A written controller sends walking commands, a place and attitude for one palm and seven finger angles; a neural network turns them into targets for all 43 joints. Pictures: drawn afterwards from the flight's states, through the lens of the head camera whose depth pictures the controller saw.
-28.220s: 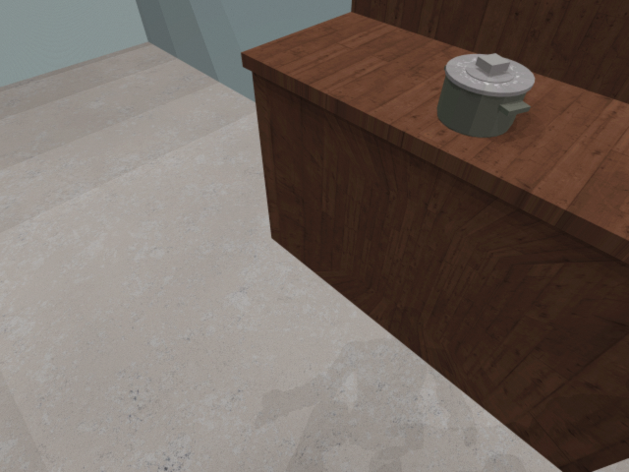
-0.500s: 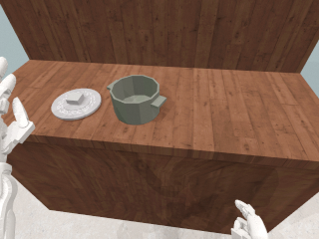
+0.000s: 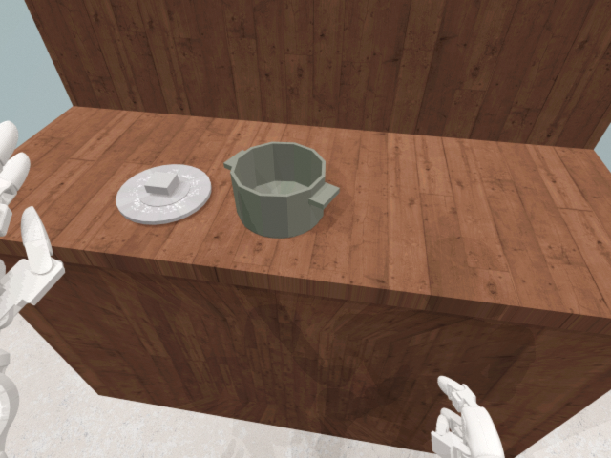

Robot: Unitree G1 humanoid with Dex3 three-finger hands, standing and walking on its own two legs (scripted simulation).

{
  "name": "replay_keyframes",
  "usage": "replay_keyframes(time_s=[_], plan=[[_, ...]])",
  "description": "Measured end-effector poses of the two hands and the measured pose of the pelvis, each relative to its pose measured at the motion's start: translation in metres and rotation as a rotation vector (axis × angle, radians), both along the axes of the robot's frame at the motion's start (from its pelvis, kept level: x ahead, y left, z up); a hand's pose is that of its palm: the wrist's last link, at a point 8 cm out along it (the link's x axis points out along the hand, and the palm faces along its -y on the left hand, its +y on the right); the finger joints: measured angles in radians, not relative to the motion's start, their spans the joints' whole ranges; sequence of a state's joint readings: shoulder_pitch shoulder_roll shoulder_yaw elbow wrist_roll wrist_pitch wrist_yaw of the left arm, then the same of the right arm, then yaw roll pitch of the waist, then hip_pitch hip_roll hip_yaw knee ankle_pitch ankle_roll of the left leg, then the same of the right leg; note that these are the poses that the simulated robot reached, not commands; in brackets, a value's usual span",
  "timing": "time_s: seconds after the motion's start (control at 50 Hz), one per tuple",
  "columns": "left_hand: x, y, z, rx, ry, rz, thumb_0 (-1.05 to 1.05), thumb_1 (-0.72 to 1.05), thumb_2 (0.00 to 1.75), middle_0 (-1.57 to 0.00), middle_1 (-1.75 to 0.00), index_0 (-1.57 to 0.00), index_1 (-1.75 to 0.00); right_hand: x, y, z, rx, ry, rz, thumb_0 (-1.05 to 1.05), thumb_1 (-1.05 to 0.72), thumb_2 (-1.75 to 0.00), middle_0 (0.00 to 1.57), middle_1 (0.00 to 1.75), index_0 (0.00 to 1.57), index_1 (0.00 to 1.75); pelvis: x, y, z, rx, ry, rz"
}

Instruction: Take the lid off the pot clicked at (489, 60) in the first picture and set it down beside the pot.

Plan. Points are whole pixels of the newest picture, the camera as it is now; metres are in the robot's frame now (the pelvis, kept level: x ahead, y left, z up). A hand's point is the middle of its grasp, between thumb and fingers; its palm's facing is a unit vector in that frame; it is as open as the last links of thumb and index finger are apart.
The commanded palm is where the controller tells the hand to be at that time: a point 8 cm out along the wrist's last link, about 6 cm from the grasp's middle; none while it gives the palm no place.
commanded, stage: step back with the hand held close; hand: left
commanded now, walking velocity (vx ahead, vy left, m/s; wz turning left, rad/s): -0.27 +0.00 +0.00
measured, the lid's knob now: (162, 183) +0.53 +0.35 +0.06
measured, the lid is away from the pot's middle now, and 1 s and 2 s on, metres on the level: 0.22 0.22 0.22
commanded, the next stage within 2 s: stop stepping back and stand still in 1.38 s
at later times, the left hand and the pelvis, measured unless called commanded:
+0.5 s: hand (22, 313) +0.15 +0.25 +0.23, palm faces +0.42 -0.76 -0.50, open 7.4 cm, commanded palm +0.08 +0.30 +0.24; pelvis -0.05 +0.02 -0.02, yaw +0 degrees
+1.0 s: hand out of the picture +0.09 +0.24 +0.23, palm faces +0.38 -0.79 -0.49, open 7.4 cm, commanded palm +0.02 +0.30 +0.24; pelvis -0.12 +0.03 -0.02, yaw -1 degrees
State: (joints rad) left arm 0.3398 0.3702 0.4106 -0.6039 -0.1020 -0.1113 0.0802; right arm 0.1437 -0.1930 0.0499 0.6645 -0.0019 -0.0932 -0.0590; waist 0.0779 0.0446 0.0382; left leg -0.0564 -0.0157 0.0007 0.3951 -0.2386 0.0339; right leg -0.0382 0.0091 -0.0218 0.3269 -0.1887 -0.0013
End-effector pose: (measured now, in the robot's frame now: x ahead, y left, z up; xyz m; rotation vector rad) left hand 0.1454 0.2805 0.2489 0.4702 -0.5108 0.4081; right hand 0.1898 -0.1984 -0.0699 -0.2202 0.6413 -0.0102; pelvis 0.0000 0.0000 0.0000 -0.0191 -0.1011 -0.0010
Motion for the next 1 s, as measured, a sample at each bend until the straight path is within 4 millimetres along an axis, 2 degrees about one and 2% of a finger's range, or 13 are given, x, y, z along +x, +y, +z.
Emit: replay_keyframes(time_s=[0.1,0.26,0.34,0.48,0.58,0.7,0.84,1.0], plan=[[0.004,0.006,0.009,0.094,-0.036,0.003,0.02,0.89,0.9,-0.21,-0.3,-0.21,-0.3,-0.005,-0.006,0.001,-0.01,0.033,-0.023,0.01,-0.9,-0.9,0.2,0.3,0.21,0.3,-0.003,0.002,-0.001,-0.01,0.056,0.003],[0.007,0.001,-0.013,0.139,0.1,-0.114,0.01,0.89,0.9,-0.21,-0.3,-0.21,-0.3,-0.033,-0.029,0.002,-0.066,0.091,-0.149,0.01,-0.9,-0.9,0.2,0.3,0.21,0.3,-0.014,0.016,-0.004,-0.008,0.107,-0.011],[-0.004,0.005,-0.015,0.179,0.112,-0.134,0.02,0.88,0.9,-0.22,-0.3,-0.22,-0.3,-0.053,-0.032,0.002,-0.086,0.101,-0.183,0.01,-0.9,-0.9,0.2,0.3,0.2,0.3,-0.025,0.021,-0.007,-0.001,0.112,-0.014],[-0.033,0.008,-0.004,0.229,0.015,-0.084,0.02,0.88,0.9,-0.22,-0.3,-0.22,-0.3,-0.081,-0.025,-0.011,-0.066,0.084,-0.175,0.01,-0.9,-0.9,0.2,0.3,0.2,0.3,-0.046,0.02,-0.016,0.007,0.104,-0.006],[-0.05,0.01,-0.002,0.202,-0.054,-0.061,0.01,0.88,0.9,-0.22,-0.3,-0.22,-0.3,-0.1,-0.02,-0.018,-0.047,0.098,-0.175,0.01,-0.9,-0.9,0.2,0.3,0.21,0.3,-0.058,0.02,-0.019,-0.022,0.104,0.005],[-0.064,0.016,-0.007,0.171,-0.1,-0.081,0.01,0.88,0.9,-0.22,-0.3,-0.22,-0.3,-0.123,-0.017,-0.017,-0.082,0.104,-0.195,0.01,-0.9,-0.9,0.2,0.3,0.21,0.3,-0.072,0.029,-0.021,-0.039,0.103,0.004],[-0.076,0.023,0.002,0.222,-0.098,-0.053,0.01,0.88,0.9,-0.22,-0.3,-0.22,-0.3,-0.133,-0.008,-0.01,-0.07,0.072,-0.177,0.01,-0.9,-0.9,0.2,0.3,0.21,0.3,-0.082,0.029,-0.015,-0.041,0.139,0.013],[-0.087,0.006,-0.005,0.234,-0.054,-0.156,0.01,0.88,0.9,-0.22,-0.3,-0.21,-0.3,-0.136,-0.009,-0.009,-0.061,0.059,-0.153,0.01,-0.9,-0.9,0.2,0.3,0.21,0.3,-0.115,0.025,-0.015,-0.039,0.145,-0.012]])
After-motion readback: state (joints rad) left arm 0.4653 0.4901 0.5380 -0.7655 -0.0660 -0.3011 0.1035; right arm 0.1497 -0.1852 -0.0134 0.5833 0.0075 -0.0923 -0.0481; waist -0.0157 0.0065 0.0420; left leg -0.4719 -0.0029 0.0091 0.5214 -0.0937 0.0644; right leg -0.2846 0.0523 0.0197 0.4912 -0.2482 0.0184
